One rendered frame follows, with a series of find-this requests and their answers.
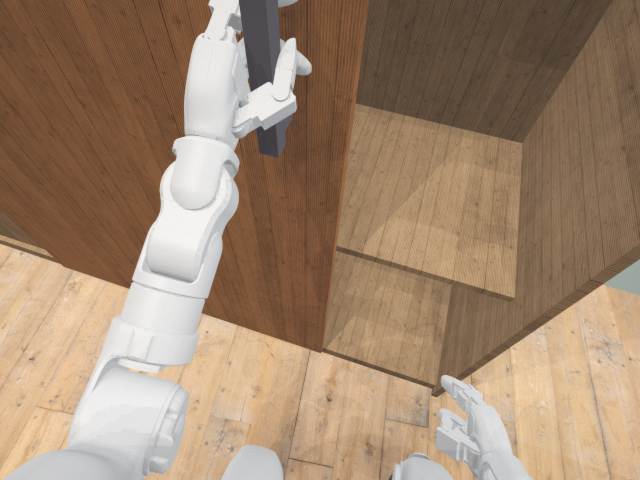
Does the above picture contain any left robot forearm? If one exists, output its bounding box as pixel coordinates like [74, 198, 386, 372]
[68, 136, 240, 446]

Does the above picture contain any robot left hand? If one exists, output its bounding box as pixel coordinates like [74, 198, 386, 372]
[184, 0, 312, 151]

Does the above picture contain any right robot forearm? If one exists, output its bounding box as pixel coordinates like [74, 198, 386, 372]
[478, 451, 534, 480]

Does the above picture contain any wardrobe door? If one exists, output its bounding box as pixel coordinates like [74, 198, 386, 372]
[0, 0, 369, 353]
[0, 209, 44, 249]

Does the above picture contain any right robot thigh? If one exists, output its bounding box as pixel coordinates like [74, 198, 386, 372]
[392, 457, 453, 480]

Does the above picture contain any right robot shin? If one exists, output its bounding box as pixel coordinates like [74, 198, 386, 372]
[408, 453, 430, 460]

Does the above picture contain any robot left upper arm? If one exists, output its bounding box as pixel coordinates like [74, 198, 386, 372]
[2, 367, 190, 480]

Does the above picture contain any robot right hand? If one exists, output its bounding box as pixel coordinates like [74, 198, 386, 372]
[436, 375, 513, 479]

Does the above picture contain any handle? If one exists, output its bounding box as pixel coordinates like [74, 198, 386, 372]
[239, 0, 292, 158]

